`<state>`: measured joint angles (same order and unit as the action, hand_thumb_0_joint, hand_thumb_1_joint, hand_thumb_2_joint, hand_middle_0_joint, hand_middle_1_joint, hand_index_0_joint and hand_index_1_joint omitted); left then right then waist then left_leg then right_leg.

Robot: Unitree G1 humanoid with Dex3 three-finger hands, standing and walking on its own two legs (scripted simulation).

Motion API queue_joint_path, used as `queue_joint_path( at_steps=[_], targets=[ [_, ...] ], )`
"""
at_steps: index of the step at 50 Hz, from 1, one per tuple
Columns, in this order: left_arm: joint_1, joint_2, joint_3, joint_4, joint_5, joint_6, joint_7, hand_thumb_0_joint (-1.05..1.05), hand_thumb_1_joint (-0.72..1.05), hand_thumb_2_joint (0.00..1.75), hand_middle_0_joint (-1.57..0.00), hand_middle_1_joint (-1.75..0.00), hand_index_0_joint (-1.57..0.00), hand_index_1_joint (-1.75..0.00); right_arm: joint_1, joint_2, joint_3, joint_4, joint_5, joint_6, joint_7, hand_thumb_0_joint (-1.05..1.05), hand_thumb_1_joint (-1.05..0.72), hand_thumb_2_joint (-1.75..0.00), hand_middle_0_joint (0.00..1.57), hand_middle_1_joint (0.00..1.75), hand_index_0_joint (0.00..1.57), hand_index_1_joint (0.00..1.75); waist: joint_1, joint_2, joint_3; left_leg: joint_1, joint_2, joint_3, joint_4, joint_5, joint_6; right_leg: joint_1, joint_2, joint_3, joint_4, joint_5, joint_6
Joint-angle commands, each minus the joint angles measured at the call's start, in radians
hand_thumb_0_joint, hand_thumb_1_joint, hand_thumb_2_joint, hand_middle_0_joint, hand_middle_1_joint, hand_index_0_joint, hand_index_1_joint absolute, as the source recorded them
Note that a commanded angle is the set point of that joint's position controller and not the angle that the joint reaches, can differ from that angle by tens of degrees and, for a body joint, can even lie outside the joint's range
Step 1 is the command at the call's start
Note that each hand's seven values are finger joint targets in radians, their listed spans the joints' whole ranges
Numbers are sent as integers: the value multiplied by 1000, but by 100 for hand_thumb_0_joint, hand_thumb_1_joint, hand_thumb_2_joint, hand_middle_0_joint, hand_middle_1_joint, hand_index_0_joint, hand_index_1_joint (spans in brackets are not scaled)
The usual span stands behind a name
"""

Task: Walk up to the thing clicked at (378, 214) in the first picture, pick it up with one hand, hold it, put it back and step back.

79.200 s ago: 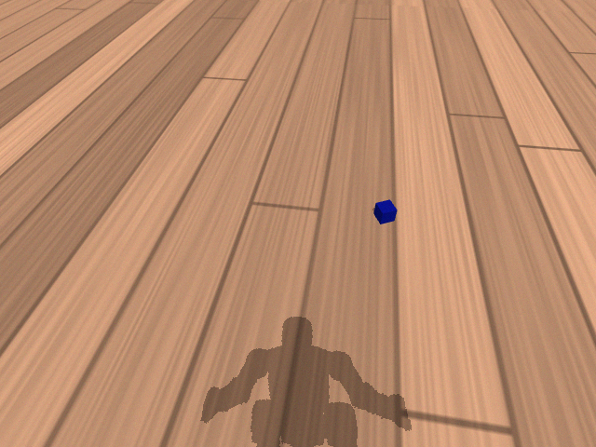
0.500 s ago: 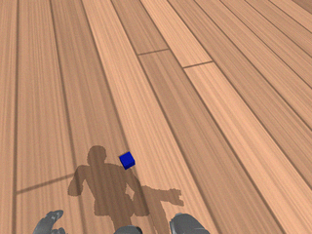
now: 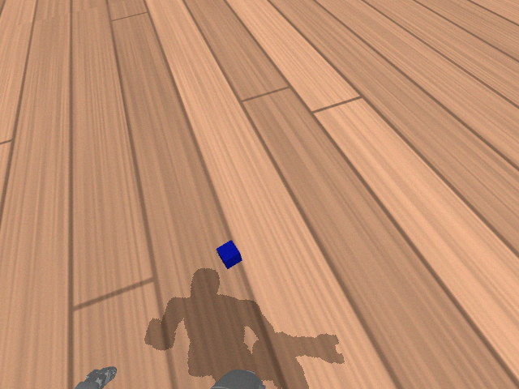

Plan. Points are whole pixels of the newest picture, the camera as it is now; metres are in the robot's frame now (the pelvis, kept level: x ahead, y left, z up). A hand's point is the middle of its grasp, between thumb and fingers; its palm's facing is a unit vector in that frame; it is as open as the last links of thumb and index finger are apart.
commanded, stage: step back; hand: left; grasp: from above
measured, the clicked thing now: (229, 254) +0.68 +0.25 -0.73
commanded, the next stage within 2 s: none
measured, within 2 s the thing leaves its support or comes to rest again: neither
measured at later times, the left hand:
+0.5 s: hand out of the picture -0.10 +0.26 -0.16, palm faces +0.05 -0.91 -0.41, open 7.4 cm
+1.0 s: hand out of the picture -0.25 +0.25 -0.16, palm faces +0.08 -0.91 -0.40, open 7.4 cm
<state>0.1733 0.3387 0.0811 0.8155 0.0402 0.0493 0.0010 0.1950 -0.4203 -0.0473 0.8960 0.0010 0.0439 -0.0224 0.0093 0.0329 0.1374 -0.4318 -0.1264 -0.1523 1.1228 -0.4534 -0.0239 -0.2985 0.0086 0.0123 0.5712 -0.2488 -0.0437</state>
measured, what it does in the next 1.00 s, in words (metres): walks backwards: left foot, then right foot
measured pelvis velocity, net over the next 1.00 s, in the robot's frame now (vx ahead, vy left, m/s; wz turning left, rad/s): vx -0.34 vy -0.03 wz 0.10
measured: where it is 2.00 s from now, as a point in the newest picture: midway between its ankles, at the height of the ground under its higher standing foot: outside the picture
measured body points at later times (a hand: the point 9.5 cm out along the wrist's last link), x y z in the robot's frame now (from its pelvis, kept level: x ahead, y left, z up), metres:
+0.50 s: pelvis -0.17 -0.02 -0.01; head -0.11 -0.01 +0.43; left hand -0.11 +0.31 -0.13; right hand -0.01 -0.32 -0.12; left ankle -0.09 +0.12 -0.73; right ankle -0.21 -0.16 -0.72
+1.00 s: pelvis -0.34 -0.03 -0.01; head -0.28 -0.02 +0.44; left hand -0.25 +0.29 -0.13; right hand -0.23 -0.33 -0.13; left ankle -0.33 +0.09 -0.73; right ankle -0.30 -0.16 -0.67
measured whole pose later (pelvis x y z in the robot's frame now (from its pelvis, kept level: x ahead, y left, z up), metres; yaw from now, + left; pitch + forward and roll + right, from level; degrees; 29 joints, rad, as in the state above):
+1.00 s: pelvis -0.34 -0.03 -0.01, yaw +6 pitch -3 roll +0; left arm 0.11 0.40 0.06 0.83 0.01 0.07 0.03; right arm 0.17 -0.35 -0.04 0.87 -0.04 0.06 0.01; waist 0.00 -0.02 0.20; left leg -0.27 -0.01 -0.05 0.64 -0.32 0.02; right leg -0.49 0.06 0.08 1.09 -0.54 0.00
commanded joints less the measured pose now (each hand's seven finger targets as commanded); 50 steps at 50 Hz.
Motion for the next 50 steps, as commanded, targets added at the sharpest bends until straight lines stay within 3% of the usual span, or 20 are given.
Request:
queue_joint_path(
  at_steps=[1,4,7,8,10,11,15,21,25,27,28,29,33,37,41,43,44,45,46,50],
  targets=[
    [13,233,72,-102,1,-29,37,0,90,90,-20,-30,-20,-30,-12,-144,-38,-92,-10,-32,-19,0,-90,-90,20,30,20,30,51,-204,-182,-116,72,29,-195,-85,-10,348,-286,249,-106,442,-192],
    [14,245,65,-108,-5,-20,34,0,90,90,-20,-30,-20,-30,28,-140,-42,-79,-14,-37,-13,0,-90,-90,20,30,20,30,47,-218,-219,10,91,106,-409,-46,10,322,-267,216,-52,494,-166],
    [-53,275,60,-129,-18,-6,24,0,90,90,-20,-30,-20,-30,135,-143,-55,-36,-17,-37,-2,0,-90,-90,20,30,20,30,-22,-171,-247,208,91,168,-682,222,44,192,-221,161,-2,314,-98],
    [-61,259,52,-136,-18,-2,21,0,90,90,-20,-30,-20,-30,122,-165,-66,-40,-24,-38,-1,0,-90,-90,20,30,20,30,-23,-104,-236,241,143,76,-699,277,70,107,-180,146,22,195,-56],
    [-109,224,50,-149,-26,-4,20,0,90,90,-20,-30,-20,-30,38,-299,-93,-76,-45,-35,6,0,-90,-90,20,30,20,30,-30,202,-163,193,475,-317,-800,358,265,-145,47,-29,323,-282,30],
    [-152,248,68,-152,-15,-4,28,0,90,90,-20,-30,-20,-30,-2,-342,-103,-98,-48,-37,4,0,-90,-90,20,30,20,30,-72,231,-118,29,563,-418,-849,381,366,-103,50,98,543,-408,43],
    [-14,226,68,-68,-35,2,14,0,90,90,-20,-30,-20,-30,-125,-201,-59,-128,-49,-45,-9,0,-90,-90,20,30,20,30,39,62,-90,68,361,-71,-742,511,239,-143,106,159,725,-241,25],
    [8,202,47,-67,-21,-23,15,0,90,90,-20,-30,-20,-30,-35,-204,-69,-126,-33,-34,-10,0,-90,-90,20,30,20,30,-19,161,-166,367,383,-73,-626,608,273,-151,10,95,287,-285,67],
    [117,193,47,7,-15,-44,19,0,90,90,-20,-30,-20,-30,-82,-220,-67,-134,-17,-1,1,0,-90,-90,20,30,20,30,13,152,-250,311,315,-4,-491,554,188,85,33,-17,-226,20,47],
    [126,305,73,10,7,-56,19,0,90,90,-20,-30,-20,-30,-92,-150,-46,-157,-2,5,7,0,-90,-90,20,30,20,30,15,-105,-230,-28,157,30,-335,181,89,222,-139,302,-177,116,-26],
    [63,406,96,-24,6,-46,14,0,90,90,-20,-30,-20,-30,-125,-132,-48,-175,-6,9,-4,0,-90,-90,20,30,20,30,50,-286,-177,-57,37,54,-116,-125,36,6,-359,501,-252,69,-196],
    [-32,452,101,-63,5,-51,23,0,90,90,-20,-30,-20,-30,-128,-179,-74,-174,-5,14,-14,0,-90,-90,20,30,20,30,42,-326,-105,1,92,-36,58,-159,25,-199,-451,617,-295,62,-269],
    [-110,299,71,-78,6,-50,32,0,90,90,-20,-30,-20,-30,-43,-157,-56,-108,4,4,-5,0,-90,-90,20,30,20,30,-23,-163,-93,-41,0,-18,138,-19,22,-56,-225,201,-112,344,-152],
    [31,280,59,-64,9,-37,47,0,90,90,-20,-30,-20,-30,-87,-131,-36,-136,-7,-9,-12,0,-90,-90,20,30,20,30,54,-201,-128,-110,43,32,-145,-70,2,205,-211,193,-47,484,-141],
    [-3,298,60,-89,-7,-20,52,0,90,90,-20,-30,-20,-30,9,-135,-53,-111,-26,-17,-7,0,-90,-90,20,30,20,30,24,-273,-226,55,114,104,-535,3,23,257,-262,224,42,532,-135],
    [-17,284,40,-98,-22,-6,44,0,90,90,-20,-30,-20,-30,70,-153,-70,-71,-32,-17,-4,0,-90,-90,20,30,20,30,-4,-205,-255,242,112,108,-757,289,43,133,-197,171,127,409,-63],
    [11,246,28,-101,-24,-4,43,0,90,90,-20,-30,-20,-30,47,-210,-87,-81,-46,-14,-1,0,-90,-90,20,30,20,30,9,-47,-260,348,258,-99,-744,423,96,-52,-116,115,225,166,-11],
    [20,216,22,-95,-31,-5,47,0,90,90,-20,-30,-20,-30,-14,-274,-94,-108,-55,-8,9,0,-90,-90,20,30,20,30,20,162,-236,393,428,-298,-757,574,201,-253,51,0,400,-318,26],
    [-75,257,40,-103,-20,-5,64,0,90,90,-20,-30,-20,-30,-16,-344,-102,-119,-45,-8,16,0,-90,-90,20,30,20,30,-60,241,-226,177,547,-381,-783,560,341,-150,50,81,578,-458,44],
    [6,256,41,-35,-39,-5,41,0,90,90,-20,-30,-20,-30,-156,-190,-53,-144,-42,-15,1,0,-90,-90,20,30,20,30,41,107,-142,122,345,-43,-691,655,241,-135,84,132,733,-259,34]
  ],
)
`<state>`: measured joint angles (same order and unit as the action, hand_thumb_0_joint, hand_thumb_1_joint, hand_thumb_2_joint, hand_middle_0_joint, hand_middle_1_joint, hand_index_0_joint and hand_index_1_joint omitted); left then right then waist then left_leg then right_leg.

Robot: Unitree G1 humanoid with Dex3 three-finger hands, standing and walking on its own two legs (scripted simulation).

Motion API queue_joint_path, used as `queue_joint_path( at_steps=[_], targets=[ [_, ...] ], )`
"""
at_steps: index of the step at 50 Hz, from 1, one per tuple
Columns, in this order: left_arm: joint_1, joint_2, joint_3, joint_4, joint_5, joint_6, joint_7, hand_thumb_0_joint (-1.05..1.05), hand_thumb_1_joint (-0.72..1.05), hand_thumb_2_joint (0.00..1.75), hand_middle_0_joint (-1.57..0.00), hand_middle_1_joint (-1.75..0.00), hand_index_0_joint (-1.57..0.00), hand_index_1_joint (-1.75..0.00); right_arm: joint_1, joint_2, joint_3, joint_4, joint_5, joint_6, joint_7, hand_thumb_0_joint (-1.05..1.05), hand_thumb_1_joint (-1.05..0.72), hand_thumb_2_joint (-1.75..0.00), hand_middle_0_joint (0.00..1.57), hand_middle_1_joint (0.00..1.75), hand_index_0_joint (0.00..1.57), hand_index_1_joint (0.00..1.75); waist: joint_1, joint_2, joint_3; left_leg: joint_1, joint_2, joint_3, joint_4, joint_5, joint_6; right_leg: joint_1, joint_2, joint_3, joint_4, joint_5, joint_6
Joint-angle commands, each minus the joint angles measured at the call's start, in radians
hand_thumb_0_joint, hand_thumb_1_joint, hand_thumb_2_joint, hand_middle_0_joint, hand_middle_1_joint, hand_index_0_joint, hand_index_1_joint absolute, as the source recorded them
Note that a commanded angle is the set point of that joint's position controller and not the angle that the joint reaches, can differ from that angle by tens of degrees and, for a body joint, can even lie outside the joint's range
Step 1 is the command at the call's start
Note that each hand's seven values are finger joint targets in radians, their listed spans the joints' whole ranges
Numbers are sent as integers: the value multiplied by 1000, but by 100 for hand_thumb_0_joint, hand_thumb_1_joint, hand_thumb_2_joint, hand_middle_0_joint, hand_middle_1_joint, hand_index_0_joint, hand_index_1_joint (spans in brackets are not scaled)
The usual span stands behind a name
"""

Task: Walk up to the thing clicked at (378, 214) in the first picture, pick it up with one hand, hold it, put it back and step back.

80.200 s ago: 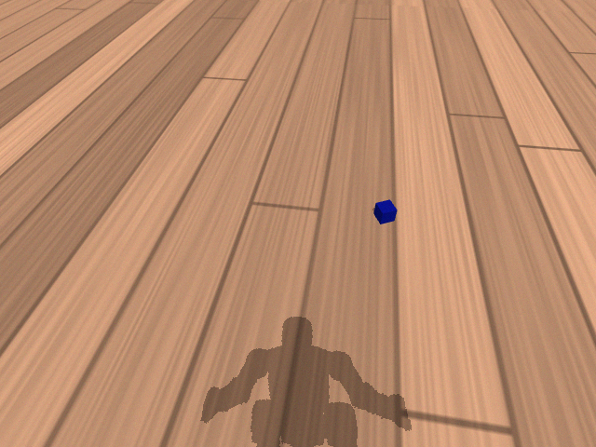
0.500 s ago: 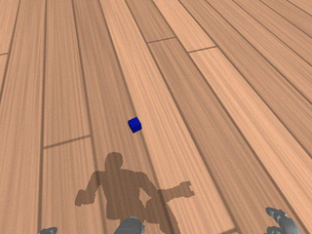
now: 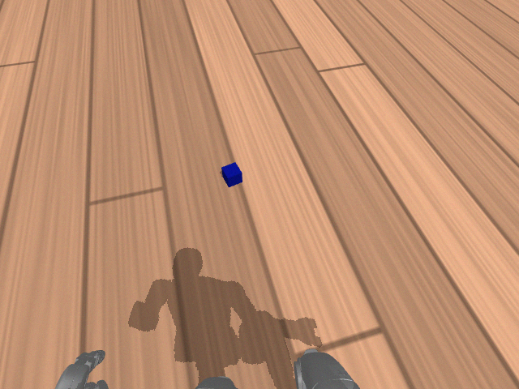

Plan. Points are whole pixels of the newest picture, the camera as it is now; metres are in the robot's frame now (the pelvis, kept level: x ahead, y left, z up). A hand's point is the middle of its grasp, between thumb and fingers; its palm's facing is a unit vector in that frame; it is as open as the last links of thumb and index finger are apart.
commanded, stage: step back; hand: left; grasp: from above
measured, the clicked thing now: (232, 174) +1.04 +0.18 -0.72
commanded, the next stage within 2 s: stand in 1.18 s
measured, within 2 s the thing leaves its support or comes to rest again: neither
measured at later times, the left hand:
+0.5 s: hand out of the picture -0.02 +0.27 -0.14, palm faces +0.00 -0.92 -0.40, open 7.4 cm
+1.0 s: hand out of the picture +0.07 +0.24 -0.14, palm faces -0.01 -0.93 -0.36, open 7.4 cm
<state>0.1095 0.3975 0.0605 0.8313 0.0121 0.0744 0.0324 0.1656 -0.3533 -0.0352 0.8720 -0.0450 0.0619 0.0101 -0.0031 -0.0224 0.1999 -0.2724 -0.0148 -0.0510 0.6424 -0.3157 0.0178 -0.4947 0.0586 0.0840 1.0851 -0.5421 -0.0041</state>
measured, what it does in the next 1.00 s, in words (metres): steps on the spot: right foot, then left foot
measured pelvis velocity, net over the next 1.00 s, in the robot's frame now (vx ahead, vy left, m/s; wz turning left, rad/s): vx -0.04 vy -0.01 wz -0.01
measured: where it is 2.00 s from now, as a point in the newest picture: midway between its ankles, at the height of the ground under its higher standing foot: outside the picture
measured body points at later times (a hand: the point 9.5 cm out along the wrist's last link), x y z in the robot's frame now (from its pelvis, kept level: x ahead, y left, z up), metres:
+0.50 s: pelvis -0.09 +0.00 +0.00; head -0.07 -0.01 +0.45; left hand -0.02 +0.32 -0.11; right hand -0.04 -0.32 -0.13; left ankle -0.07 +0.13 -0.72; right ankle -0.10 -0.13 -0.73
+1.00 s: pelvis -0.04 -0.01 +0.00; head -0.03 -0.02 +0.45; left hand +0.07 +0.29 -0.11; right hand +0.02 -0.32 -0.13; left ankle -0.05 +0.13 -0.73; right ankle -0.02 -0.13 -0.73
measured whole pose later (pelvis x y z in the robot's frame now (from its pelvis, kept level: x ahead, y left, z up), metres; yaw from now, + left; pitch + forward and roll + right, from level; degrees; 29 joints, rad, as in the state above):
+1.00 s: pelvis -0.04 -0.01 +0.00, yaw +0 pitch -2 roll +0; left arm 0.11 0.34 0.03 1.00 0.02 -0.02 -0.01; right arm 0.20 -0.38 -0.03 1.01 -0.02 -0.01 0.00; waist 0.00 0.03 0.06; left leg -0.23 0.00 -0.05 0.61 -0.35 0.00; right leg -0.28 -0.03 -0.04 0.62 -0.30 0.00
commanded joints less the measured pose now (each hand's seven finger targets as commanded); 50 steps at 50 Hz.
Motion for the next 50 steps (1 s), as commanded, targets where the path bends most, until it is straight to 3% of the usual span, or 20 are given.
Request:
queue_joint_path(
  at_steps=[1,5,8,9,11,12,15,21,24,25,27,29,34,39,40,42,43,44,48,50],
  targets=[
    [77,194,62,-50,-7,-32,4,0,90,90,-20,-30,-20,-30,-111,-258,-69,-113,3,-35,-31,0,-90,-90,20,30,20,30,48,159,-196,-27,217,-139,-216,441,188,66,28,39,156,45,-7],
    [63,160,43,-40,7,-70,-16,0,90,90,-20,-30,-20,-30,-29,-245,-75,-85,6,-42,-21,0,-90,-90,20,30,20,30,-15,200,-216,160,206,-168,-229,33,184,76,-41,-19,-319,29,17],
    [174,148,49,43,14,-106,-8,0,90,90,-20,-30,-20,-30,-60,-271,-78,-75,7,-21,-13,0,-90,-90,20,30,20,30,36,180,-260,75,199,-117,-91,34,149,338,-33,-85,-806,187,-15],
    [203,191,67,67,27,-115,-2,0,90,90,-20,-30,-20,-30,-35,-224,-64,-69,11,-20,-13,0,-90,-90,20,30,20,30,40,80,-257,-38,149,-80,21,-3,104,442,-53,23,-821,226,-29],
    [87,293,91,22,47,-124,-2,0,90,90,-20,-30,-20,-30,-19,-163,-45,-82,9,-27,-14,0,-90,-90,20,30,20,30,28,-96,-174,-338,-8,-47,181,-217,-13,377,-351,444,-836,-75,-149],
    [19,367,103,3,50,-123,2,0,90,90,-20,-30,-20,-30,-68,-231,-68,-71,9,-27,-23,0,-90,-90,20,30,20,30,60,-161,-122,-172,51,-145,285,-227,-22,89,-478,554,-862,-167,-256],
    [-26,218,62,12,27,-135,-6,0,90,90,-20,-30,-20,-30,-47,-229,-69,-13,31,-46,-4,0,-90,-90,20,30,20,30,7,-57,-62,-154,-8,-99,252,-68,-26,170,-260,208,-795,96,-149],
    [76,256,77,53,34,-125,-22,0,90,90,-20,-30,-20,-30,-51,-213,-60,-7,11,-75,9,0,-90,-90,20,30,20,30,67,-167,-73,-153,2,6,19,-146,-32,293,-273,190,-791,-15,-152],
    [37,242,56,35,26,-104,-32,0,90,90,-20,-30,-20,-30,34,-210,-74,39,12,-96,6,0,-90,-90,20,30,20,30,10,-135,-121,88,-17,59,-210,-53,-15,185,-250,119,-687,42,-138],
    [51,200,40,34,26,-100,-33,0,90,90,-20,-30,-20,-30,65,-220,-84,54,8,-105,0,0,-90,-90,20,30,20,30,-4,-65,-160,202,-3,0,-254,-19,-2,131,-208,63,-577,120,-109],
    [7,134,24,21,3,-103,-33,0,90,90,-20,-30,-20,-30,129,-334,-106,64,-2,-115,-8,0,-90,-90,20,30,20,30,-38,201,-201,276,317,-514,-410,-314,149,-94,-36,-118,-247,6,-28],
    [-3,227,47,29,11,-106,-30,0,90,90,-20,-30,-20,-30,109,-345,-112,51,1,-114,-8,0,-90,-90,20,30,20,30,-33,118,-126,140,352,-509,-414,-320,235,-47,-100,-7,-161,-29,-37],
    [46,174,38,63,6,-113,-44,0,90,90,-20,-30,-20,-30,73,-274,-90,36,10,-122,-14,0,-90,-90,20,30,20,30,-8,197,-157,160,240,-240,-315,145,168,41,-105,-66,-301,76,-19],
    [97,158,44,121,3,-119,-29,0,90,90,-20,-30,-20,-30,-32,-221,-54,9,31,-90,-19,0,-90,-90,20,30,20,30,56,162,-187,-90,140,-78,-136,236,77,423,-42,-140,-637,352,-16],
    [117,179,51,132,7,-119,-22,0,90,90,-20,-30,-20,-30,-35,-189,-41,4,38,-86,-21,0,-90,-90,20,30,20,30,71,115,-210,-150,112,-67,-89,169,47,507,-68,-97,-642,395,-26],
    [104,282,67,122,17,-129,-12,0,90,90,-20,-30,-20,-30,4,-131,-22,6,43,-78,-28,0,-90,-90,20,30,20,30,63,-132,-246,-209,-16,-42,116,-135,-13,443,-369,332,-802,233,-138],
    [-10,315,66,94,19,-129,-18,0,90,90,-20,-30,-20,-30,41,-195,-48,45,33,-67,-34,0,-90,-90,20,30,20,30,34,-126,-203,-83,17,-37,216,-271,-26,239,-457,396,-817,95,-234],
    [-72,282,60,75,17,-127,-20,0,90,90,-20,-30,-20,-30,82,-213,-52,75,29,-68,-32,0,-90,-90,20,30,20,30,2,-105,-165,-32,39,-33,185,-254,-25,177,-434,359,-794,117,-243],
    [-113,219,38,91,8,-122,-22,0,90,90,-20,-30,-20,-30,101,-186,-38,125,30,-87,-23,0,-90,-90,20,30,20,30,-24,-120,-194,62,41,7,-134,40,-6,209,-281,95,-676,359,-104],
    [-106,188,28,97,-2,-118,-26,0,90,90,-20,-30,-20,-30,74,-207,-43,127,19,-97,-28,0,-90,-90,20,30,20,30,-9,-62,-235,110,104,-91,-218,259,24,236,-216,21,-577,510,-49]
  ],
)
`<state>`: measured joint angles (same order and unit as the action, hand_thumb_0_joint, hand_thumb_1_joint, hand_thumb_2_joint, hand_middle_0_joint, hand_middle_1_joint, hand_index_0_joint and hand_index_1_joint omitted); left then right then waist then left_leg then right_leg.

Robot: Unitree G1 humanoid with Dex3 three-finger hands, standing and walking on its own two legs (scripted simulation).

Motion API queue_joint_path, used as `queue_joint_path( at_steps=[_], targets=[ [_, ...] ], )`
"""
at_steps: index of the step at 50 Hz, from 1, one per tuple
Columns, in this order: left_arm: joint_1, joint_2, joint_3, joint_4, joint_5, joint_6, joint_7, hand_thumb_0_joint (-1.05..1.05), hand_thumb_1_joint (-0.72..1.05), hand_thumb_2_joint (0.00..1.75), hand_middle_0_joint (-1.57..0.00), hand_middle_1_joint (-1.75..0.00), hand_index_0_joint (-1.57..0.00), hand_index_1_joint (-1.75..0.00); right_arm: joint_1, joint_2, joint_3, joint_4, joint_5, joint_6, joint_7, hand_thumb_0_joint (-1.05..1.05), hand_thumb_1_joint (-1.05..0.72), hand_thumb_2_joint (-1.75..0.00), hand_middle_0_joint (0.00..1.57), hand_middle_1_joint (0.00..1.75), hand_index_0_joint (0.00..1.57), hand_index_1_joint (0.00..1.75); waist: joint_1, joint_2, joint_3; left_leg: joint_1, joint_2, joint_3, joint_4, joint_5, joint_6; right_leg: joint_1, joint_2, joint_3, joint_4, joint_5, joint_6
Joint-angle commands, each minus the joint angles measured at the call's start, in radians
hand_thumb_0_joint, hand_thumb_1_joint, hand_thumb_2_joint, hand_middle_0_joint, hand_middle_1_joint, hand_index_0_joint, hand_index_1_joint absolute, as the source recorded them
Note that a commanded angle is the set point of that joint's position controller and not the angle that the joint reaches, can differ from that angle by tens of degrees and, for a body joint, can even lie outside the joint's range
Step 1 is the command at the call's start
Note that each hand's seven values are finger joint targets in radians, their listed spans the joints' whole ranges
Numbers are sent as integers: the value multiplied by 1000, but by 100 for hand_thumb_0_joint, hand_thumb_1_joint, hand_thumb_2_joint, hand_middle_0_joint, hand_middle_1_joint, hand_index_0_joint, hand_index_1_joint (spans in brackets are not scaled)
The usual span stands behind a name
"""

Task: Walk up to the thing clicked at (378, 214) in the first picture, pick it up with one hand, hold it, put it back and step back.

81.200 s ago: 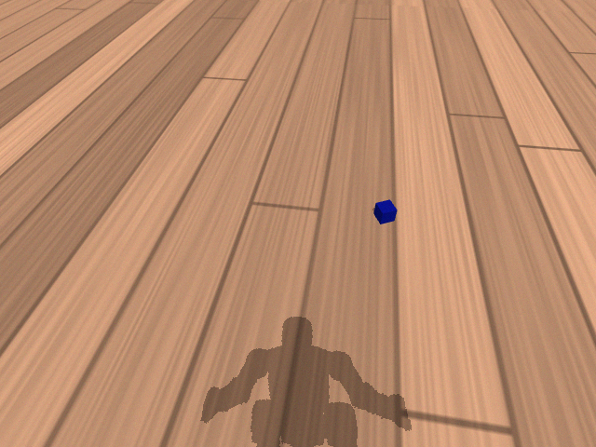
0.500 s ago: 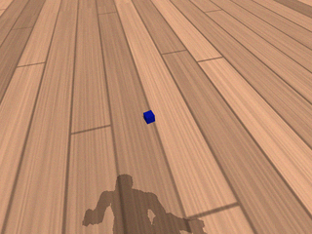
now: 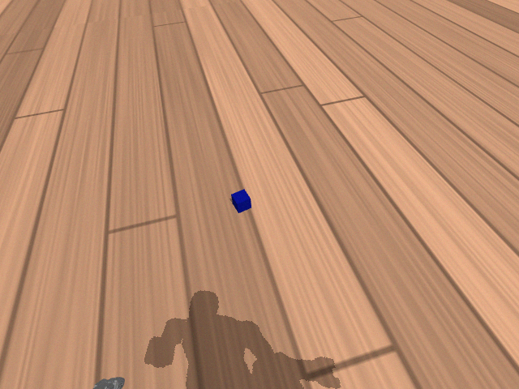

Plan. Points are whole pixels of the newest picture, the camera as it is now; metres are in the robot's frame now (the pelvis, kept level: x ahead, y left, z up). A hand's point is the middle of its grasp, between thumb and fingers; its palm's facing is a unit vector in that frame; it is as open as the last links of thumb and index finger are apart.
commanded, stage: step back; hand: left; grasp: from above
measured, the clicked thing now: (241, 201) +1.09 +0.19 -0.72
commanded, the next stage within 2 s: stand in 0.18 s
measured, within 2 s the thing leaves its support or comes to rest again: neither
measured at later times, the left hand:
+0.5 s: hand out of the picture +0.10 +0.26 -0.14, palm faces -0.01 -0.95 -0.32, open 7.4 cm
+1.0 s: hand out of the picture +0.06 +0.25 -0.13, palm faces -0.03 -0.94 -0.35, open 7.4 cm
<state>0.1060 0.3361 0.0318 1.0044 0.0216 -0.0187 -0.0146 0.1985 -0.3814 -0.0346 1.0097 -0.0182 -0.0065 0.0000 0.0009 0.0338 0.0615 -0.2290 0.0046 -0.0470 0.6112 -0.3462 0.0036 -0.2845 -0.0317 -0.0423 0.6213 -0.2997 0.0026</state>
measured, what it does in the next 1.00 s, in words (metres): stands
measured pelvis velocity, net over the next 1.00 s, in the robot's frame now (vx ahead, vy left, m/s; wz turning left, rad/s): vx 0.00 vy -0.01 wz -0.01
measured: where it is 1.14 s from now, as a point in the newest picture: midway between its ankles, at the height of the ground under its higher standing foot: outside the picture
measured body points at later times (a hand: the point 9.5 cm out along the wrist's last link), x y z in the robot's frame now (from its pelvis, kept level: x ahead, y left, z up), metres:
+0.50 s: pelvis +0.01 +0.01 +0.02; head +0.01 +0.01 +0.47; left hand +0.10 +0.31 -0.11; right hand +0.12 -0.29 -0.10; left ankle -0.01 +0.13 -0.73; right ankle +0.02 -0.12 -0.73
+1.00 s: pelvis +0.00 -0.01 +0.02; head +0.01 -0.01 +0.47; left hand +0.07 +0.30 -0.11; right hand +0.06 -0.31 -0.12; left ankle -0.01 +0.13 -0.73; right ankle +0.02 -0.12 -0.73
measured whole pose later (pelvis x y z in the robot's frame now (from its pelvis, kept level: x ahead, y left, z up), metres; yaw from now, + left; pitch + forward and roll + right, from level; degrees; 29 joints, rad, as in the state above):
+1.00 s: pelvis +0.00 -0.01 +0.02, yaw -1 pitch -2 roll +0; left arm 0.11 0.35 -0.01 1.16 0.00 -0.02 -0.01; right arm 0.12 -0.35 0.00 1.15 -0.01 -0.01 0.02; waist 0.00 0.01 0.06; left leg -0.09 0.02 -0.03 0.32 -0.19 -0.03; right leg -0.15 -0.02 -0.04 0.34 -0.15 0.00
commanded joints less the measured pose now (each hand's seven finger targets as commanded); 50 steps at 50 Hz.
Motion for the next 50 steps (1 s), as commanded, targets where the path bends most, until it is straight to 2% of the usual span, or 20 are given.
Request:
queue_joint_path(
  at_steps=[1,2,3,5,6,8,9,11,18,20,23,26,28,30,31,33,39,44,47,50],
  targets=[
    [-84,236,54,-69,-19,-21,21,0,90,90,-20,-30,-20,-30,4,-192,-43,-18,-11,-33,-21,0,-90,-90,20,30,20,30,10,-85,-108,47,129,-136,-202,347,55,56,-88,117,-97,249,-40],
    [-60,239,54,-55,-23,-21,21,0,90,90,-20,-30,-20,-30,-56,-208,-41,-25,-3,-34,-17,0,-90,-90,20,30,20,30,38,-78,-115,16,134,-130,-169,330,68,96,-65,100,-131,176,-33],
    [-66,244,55,-41,-20,-24,24,0,90,90,-20,-30,-20,-30,-86,-208,-39,-25,-1,-34,-14,0,-90,-90,20,30,20,30,34,-72,-110,-15,120,-108,-138,349,61,138,-75,97,-154,204,-34],
    [-88,250,57,-30,-17,-27,26,0,90,90,-20,-30,-20,-30,-70,-183,-32,0,0,-32,-18,0,-90,-90,20,30,20,30,18,-56,-134,-2,92,-46,-133,419,36,203,-108,117,-140,341,-52],
    [-92,253,57,-31,-18,-27,27,0,90,90,-20,-30,-20,-30,-58,-186,-33,8,0,-31,-22,0,-90,-90,20,30,20,30,11,-35,-146,17,89,-45,-132,460,32,205,-114,113,-122,384,-60],
    [-71,251,53,-20,-21,-26,30,0,90,90,-20,-30,-20,-30,-84,-184,-36,9,4,-28,-22,0,-90,-90,20,30,20,30,19,-16,-161,38,94,-45,-120,501,38,208,-107,90,-123,423,-55],
    [-54,194,27,12,-34,-21,25,0,90,90,-20,-30,-20,-30,-93,-186,-22,7,12,-38,-17,0,-90,-90,20,30,20,30,12,-2,-162,97,115,-77,-184,520,34,192,-101,108,-152,442,-45],
    [-80,205,27,11,-32,-18,25,0,90,90,-20,-30,-20,-30,-110,-188,-22,13,12,-43,-16,0,-90,-90,20,30,20,30,8,5,-157,112,128,-83,-201,576,30,205,-91,95,-169,439,-34],
    [-102,215,16,49,-20,-16,21,0,90,90,-20,-30,-20,-30,-157,-178,-13,31,16,-36,-14,0,-90,-90,20,30,20,30,4,-8,-126,130,126,-62,-283,478,17,236,-96,93,-255,389,-22],
    [-102,210,13,57,-18,-17,20,0,90,90,-20,-30,-20,-30,-163,-183,-13,36,13,-36,-15,0,-90,-90,20,30,20,30,1,-2,-131,135,129,-57,-295,495,14,246,-94,91,-263,394,-19],
    [-100,217,12,72,-14,-17,20,0,90,90,-20,-30,-20,-30,-177,-178,-14,42,14,-32,-12,0,-90,-90,20,30,20,30,1,-13,-103,124,122,-54,-326,360,15,227,-97,94,-300,308,-15],
    [-95,223,9,82,-12,-19,19,0,90,90,-20,-30,-20,-30,-179,-179,-16,52,13,-31,-8,0,-90,-90,20,30,20,30,0,-22,-89,130,122,-57,-344,310,12,209,-101,102,-325,263,-17],
    [-89,224,8,85,-15,-20,17,0,90,90,-20,-30,-20,-30,-175,-179,-13,59,12,-30,-5,0,-90,-90,20,30,20,30,2,-2,-60,92,114,-58,-368,223,9,200,-98,106,-345,197,-13],
    [-88,225,9,87,-12,-20,17,0,90,90,-20,-30,-20,-30,-176,-178,-12,61,9,-30,-3,0,-90,-90,20,30,20,30,3,-9,-66,72,115,-60,-381,181,10,213,-100,106,-343,181,-14],
    [-76,227,9,91,-13,-21,17,0,90,90,-20,-30,-20,-30,-186,-175,-13,63,11,-30,-1,0,-90,-90,20,30,20,30,12,-16,-60,88,116,-62,-380,176,11,194,-101,107,-349,163,-16],
    [-72,232,9,95,-10,-20,15,0,90,90,-20,-30,-20,-30,-165,-172,-11,67,9,-30,1,0,-90,-90,20,30,20,30,3,-26,-41,72,111,-65,-393,107,11,168,-95,108,-358,104,-13],
    [-61,229,4,91,-12,-23,17,0,90,90,-20,-30,-20,-30,-160,-178,-14,72,7,-29,3,0,-90,-90,20,30,20,30,6,-42,-74,102,111,-61,-361,175,13,157,-103,119,-366,119,-17],
    [-47,237,3,89,-14,-27,20,0,90,90,-20,-30,-20,-30,-138,-174,-9,78,9,-28,2,0,-90,-90,20,30,20,30,2,-50,-100,113,114,-57,-349,236,11,187,-108,118,-346,220,-20],
    [-52,239,4,89,-17,-25,21,0,90,90,-20,-30,-20,-30,-122,-176,-5,84,8,-27,0,0,-90,-90,20,30,20,30,-2,-38,-96,95,117,-54,-350,246,12,206,-110,117,-337,249,-22],
    [-43,240,4,94,-18,-20,20,0,90,90,-20,-30,-20,-30,-120,-177,-2,89,9,-26,-3,0,-90,-90,20,30,20,30,4,-36,-93,91,117,-57,-359,229,8,202,-106,115,-336,220,-22]
  ],
)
